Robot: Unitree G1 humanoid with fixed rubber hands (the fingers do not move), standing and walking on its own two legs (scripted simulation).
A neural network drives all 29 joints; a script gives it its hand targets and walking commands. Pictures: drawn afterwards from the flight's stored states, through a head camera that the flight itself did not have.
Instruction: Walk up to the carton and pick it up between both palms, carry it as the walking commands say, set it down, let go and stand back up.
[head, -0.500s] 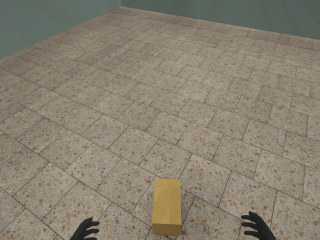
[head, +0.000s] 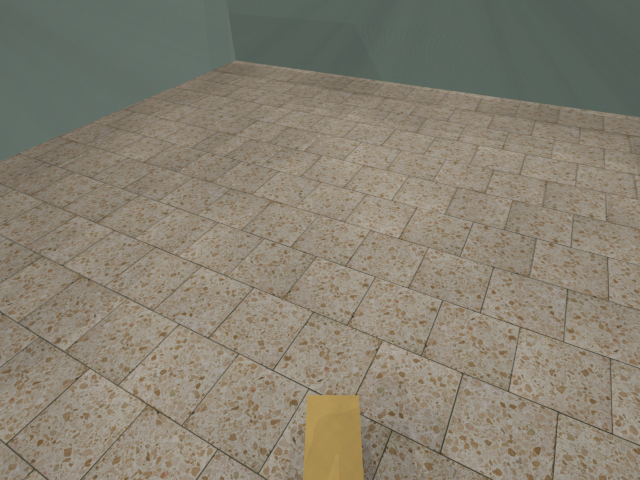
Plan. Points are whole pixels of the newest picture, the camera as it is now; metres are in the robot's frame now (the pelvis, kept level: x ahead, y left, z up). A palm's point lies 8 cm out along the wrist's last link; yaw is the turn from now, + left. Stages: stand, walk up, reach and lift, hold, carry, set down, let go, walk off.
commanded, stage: stand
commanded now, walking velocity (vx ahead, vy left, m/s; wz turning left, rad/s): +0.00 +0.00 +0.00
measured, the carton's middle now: (333, 455) +0.42 +0.00 -0.66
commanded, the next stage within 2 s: none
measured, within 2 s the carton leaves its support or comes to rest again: neither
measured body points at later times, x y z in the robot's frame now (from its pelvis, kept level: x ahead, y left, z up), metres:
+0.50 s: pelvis -0.02 +0.00 +0.00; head -0.07 +0.00 +0.45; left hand -0.05 +0.21 -0.16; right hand -0.07 -0.21 -0.16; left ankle -0.06 +0.10 -0.73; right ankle -0.05 -0.12 -0.73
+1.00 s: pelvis -0.05 +0.01 +0.01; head -0.08 +0.01 +0.46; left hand -0.09 +0.21 -0.16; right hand -0.12 -0.19 -0.16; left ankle -0.06 +0.10 -0.73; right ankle -0.05 -0.12 -0.73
